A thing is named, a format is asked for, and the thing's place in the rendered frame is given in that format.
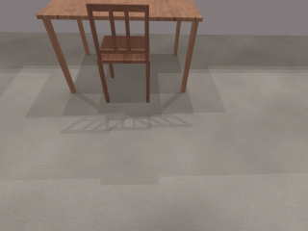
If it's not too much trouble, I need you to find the table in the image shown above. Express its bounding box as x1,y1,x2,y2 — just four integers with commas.
36,0,203,93

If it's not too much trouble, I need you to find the chair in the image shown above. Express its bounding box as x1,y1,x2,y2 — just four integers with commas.
86,3,150,103

